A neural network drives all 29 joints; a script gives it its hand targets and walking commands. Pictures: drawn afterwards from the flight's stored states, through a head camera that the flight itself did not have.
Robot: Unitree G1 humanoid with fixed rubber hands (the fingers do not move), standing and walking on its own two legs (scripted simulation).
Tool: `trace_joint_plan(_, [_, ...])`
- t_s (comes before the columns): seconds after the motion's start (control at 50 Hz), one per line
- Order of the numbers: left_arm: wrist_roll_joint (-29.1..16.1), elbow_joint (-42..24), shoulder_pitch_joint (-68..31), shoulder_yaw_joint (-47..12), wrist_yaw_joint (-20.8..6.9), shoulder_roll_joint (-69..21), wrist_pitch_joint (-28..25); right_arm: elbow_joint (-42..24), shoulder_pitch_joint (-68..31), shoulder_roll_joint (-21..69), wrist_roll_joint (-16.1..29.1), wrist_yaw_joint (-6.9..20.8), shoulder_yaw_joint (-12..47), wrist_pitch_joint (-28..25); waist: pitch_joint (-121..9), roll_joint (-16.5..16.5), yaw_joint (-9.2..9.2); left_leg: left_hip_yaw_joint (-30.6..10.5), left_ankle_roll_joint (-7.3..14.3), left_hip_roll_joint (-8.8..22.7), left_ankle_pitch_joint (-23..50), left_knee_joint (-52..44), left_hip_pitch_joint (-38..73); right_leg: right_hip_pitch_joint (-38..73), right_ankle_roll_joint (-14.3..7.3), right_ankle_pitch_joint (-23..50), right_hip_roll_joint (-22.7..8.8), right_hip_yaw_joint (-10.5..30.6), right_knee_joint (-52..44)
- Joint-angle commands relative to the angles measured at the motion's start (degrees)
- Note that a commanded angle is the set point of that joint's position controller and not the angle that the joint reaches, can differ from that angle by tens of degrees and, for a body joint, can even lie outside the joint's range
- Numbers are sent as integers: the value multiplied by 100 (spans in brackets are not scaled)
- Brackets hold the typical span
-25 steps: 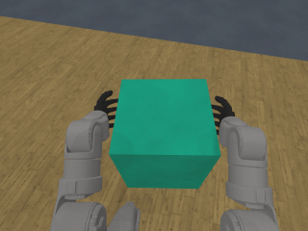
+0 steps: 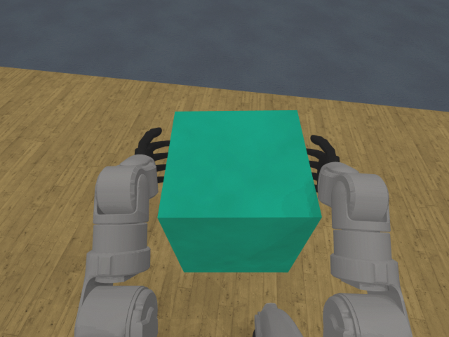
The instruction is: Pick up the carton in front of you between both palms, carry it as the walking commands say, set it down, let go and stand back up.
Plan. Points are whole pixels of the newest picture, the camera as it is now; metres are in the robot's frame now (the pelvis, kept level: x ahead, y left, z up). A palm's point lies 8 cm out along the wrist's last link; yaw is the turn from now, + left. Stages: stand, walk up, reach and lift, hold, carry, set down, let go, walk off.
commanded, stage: carry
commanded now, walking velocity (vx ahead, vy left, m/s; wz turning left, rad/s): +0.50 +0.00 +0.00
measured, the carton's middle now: (235, 198) +0.36 -0.02 +0.03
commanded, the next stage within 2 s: none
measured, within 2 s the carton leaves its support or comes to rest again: neither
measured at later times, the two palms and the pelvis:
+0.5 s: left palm (163, 89) +0.64 +0.13 +0.06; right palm (286, 87) +0.66 -0.17 +0.05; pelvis +0.29 -0.04 -0.04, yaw +1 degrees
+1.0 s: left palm (172, 31) +0.95 +0.14 +0.04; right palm (268, 35) +0.93 -0.16 +0.04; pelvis +0.58 +0.00 -0.06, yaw +0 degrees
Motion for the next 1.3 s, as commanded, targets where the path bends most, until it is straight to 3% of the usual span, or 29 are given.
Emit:
trace_joint_plan(0.0, [-2084,-442,-3748,-3773,-938,-5919,-152,-964,-4464,6223,2689,1515,3804,-141,-2891,614,-114,-1162,395,1156,4467,-140,2649,-216,-71,909,247,-402,-850])
trace_joint_plan(0.08, [-1994,29,-3483,-3713,-1092,-5836,-107,-361,-4047,6176,2464,1561,3724,-160,-2637,617,-194,-860,209,950,4094,285,2497,675,-222,1928,524,-666,-2476])
trace_joint_plan(0.14, [-1933,498,-3312,-3467,-1238,-5816,-146,98,-4024,6256,2431,1612,3641,-221,-2836,449,397,-315,-202,803,3807,1740,1524,2984,-375,2588,484,-763,-3268])
trace_joint_plan(0.16, [-1947,677,-3207,-3363,-1293,-5800,-165,235,-4052,6241,2403,1627,3584,-254,-3043,-20,597,-261,-312,648,1998,2741,391,4227,-387,3528,-283,-43,-2685])
trace_joint_plan(0.18, [-1903,847,-3274,-3259,-1322,-5694,-206,414,-4057,6436,2366,1645,3563,-252,-3568,-1080,481,-262,-484,139,-1517,3776,-1236,5806,-1024,5459,-1693,1866,-1748])
trace_joint_plan(0.2, [-1877,931,-3254,-3223,-1343,-5679,-256,417,-4116,6412,2340,1624,3453,-257,-3962,-1819,743,-530,-605,-228,-2251,5124,-2558,6549,-1941,3216,-2172,3322,-2160])
trace_joint_plan(0.22, [-2051,805,-3323,-3297,-1388,-5954,-301,255,-4338,6442,2373,1590,3518,-289,-3633,-1300,826,-667,-492,60,-1909,5119,-2900,6013,-1783,1604,-1800,3246,-2574])
trace_joint_plan(0.26, [-2486,186,-4167,-3614,-1438,-6406,-361,-127,-4697,6604,2377,1471,3548,-393,-3020,-344,686,-623,-437,335,-1324,4612,-2885,4896,-1371,1466,-1368,2517,-2759])
trace_joint_plan(0.28, [-2710,-89,-4487,-3797,-1439,-6557,-389,-305,-4696,6623,2352,1388,3521,-420,-3002,-196,609,-659,-451,447,-1143,4300,-2685,4525,-1308,1426,-1325,2323,-2813])
trace_joint_plan(0.34, [-3036,-586,-4624,-3992,-1388,-6656,-417,-691,-4442,6562,2263,1178,3555,-440,-3097,-416,551,-536,-566,537,-948,3722,-2492,4258,-1246,1612,-1152,1875,-2843])
trace_joint_plan(0.46, [-2980,-894,-4147,-4089,-1346,-6265,-350,-1168,-4148,6115,2053,1001,3752,-422,-3142,-610,812,-309,-554,529,297,2472,-3073,5057,-1128,3847,-925,1154,-2403])
trace_joint_plan(0.58, [-2709,-396,-3597,-4047,-1385,-5887,-220,-804,-3792,5672,1854,1104,3731,-221,-2721,-640,1094,261,-454,46,1636,129,-2225,5207,-829,4292,-388,483,-1993])
trace_joint_plan(0.62, [-2679,-78,-3570,-4019,-1426,-5894,-211,-511,-3709,5605,1783,1186,3605,-164,-2722,-722,901,293,-297,-34,2002,-571,-1117,4857,-589,4416,-412,308,-1550])
trace_joint_plan(0.64, [-2699,87,-3623,-4006,-1455,-5931,-210,-338,-3643,5593,1741,1228,3509,-151,-2849,-657,630,372,-226,0,2438,-991,-213,4558,-419,4355,-340,18,-1008])
trace_joint_plan(0.66, [-2705,247,-3684,-3992,-1488,-5980,-223,-182,-3578,5554,1700,1274,3388,-142,-3022,-513,350,119,-169,348,2777,-856,967,3752,-276,3422,-226,-170,-264])
trace_joint_plan(0.68, [-2701,383,-3751,-3933,-1515,-5997,-230,-4,-3497,5511,1688,1322,3242,-132,-3373,161,235,-1164,-71,1486,4653,68,2385,2357,-169,706,-37,-230,708])
trace_joint_plan(0.7, [-2672,640,-3847,-3848,-1530,-6205,-192,288,-3628,5353,1594,1330,3116,-150,-3723,1456,165,-3058,971,2598,5398,315,3866,525,86,-2224,716,-148,2057])
trace_joint_plan(0.74, [-2677,587,-4015,-3743,-1503,-6349,-216,277,-3672,5627,1722,1409,3109,-217,-3674,1246,23,-3756,1292,2426,2070,-276,3631,-558,-88,-2123,464,188,2754])
trace_joint_plan(0.76, [-2674,388,-4276,-3760,-1464,-6405,-255,41,-4036,5996,1947,1455,3223,-245,-3282,589,38,-3328,990,2093,1403,-445,2952,-593,-96,-1770,245,199,2417])
trace_joint_plan(0.82, [-2661,13,-4386,-3714,-1275,-6589,-331,-671,-4988,6564,2594,1509,3609,-298,-2952,294,236,-2364,574,1730,1969,-681,1837,66,34,-1180,90,106,1387])
trace_joint_plan(0.96, [-2323,-524,-3978,-3765,-931,-6195,-286,-1185,-4753,6350,2784,1478,3774,-248,-3117,623,-4,-1573,519,1446,4054,-282,2571,-513,67,42,54,-163,277])
trace_joint_plan(1.1, [-2019,23,-3554,-3690,-1060,-5798,-115,-401,-4137,6136,2524,1551,3736,-165,-2670,587,-224,-1028,259,977,4103,274,2627,339,-190,1800,487,-598,-2296])
trace_joint_plan(1.14, [-1969,330,-3474,-3528,-1152,-5758,-106,-102,-4141,6178,2491,1585,3672,-180,-2637,629,0,-835,49,985,4156,806,2144,1499,-353,2068,559,-619,-2888])
trace_joint_plan(1.16, [-1932,508,-3408,-3413,-1195,-5737,-117,57,-4177,6216,2510,1604,3634,-194,-2753,505,270,-527,-129,877,4096,1408,1756,2445,-384,2417,577,-746,-3235])
trace_joint_plan(1.18, [-1920,670,-3352,-3292,-1244,-5698,-127,228,-4190,6239,2511,1618,3582,-218,-2924,265,531,-376,-269,741,3089,2265,926,3602,-377,2677,198,-489,-3006])
trace_joint_plan(1.2, [-1944,898,-3252,-3163,-1301,-5714,-137,364,-4244,6246,2456,1643,3521,-239,-3273,-503,514,-211,-396,497,42,3239,-396,4890,-404,4693,-1033,839,-2021])
trace_joint_plan(1.22, [-1801,999,-3407,-3063,-1308,-5463,-192,565,-4277,6474,2425,1633,3426,-208,-3898,-1914,659,-426,-698,-278,-2156,4913,-2339,6515,-1731,4103,-2076,3013,-1987])
trace_joint_plan(1.24, [-1937,1090,-3269,-3083,-1357,-5766,-220,472,-4334,6395,2403,1606,3392,-226,-3866,-1485,767,-659,-555,-43,-1969,5205,-2756,6228,-1804,1986,-1955,3379,-2484])
trace_joint_plan(1.28, [-2319,510,-4051,-3335,-1429,-6250,-302,148,-4760,6627,2419,1529,3433,-322,-3127,-468,691,-627,-459,277,-1400,4810,-2894,5031,-1381,1075,-1414,2693,-2769])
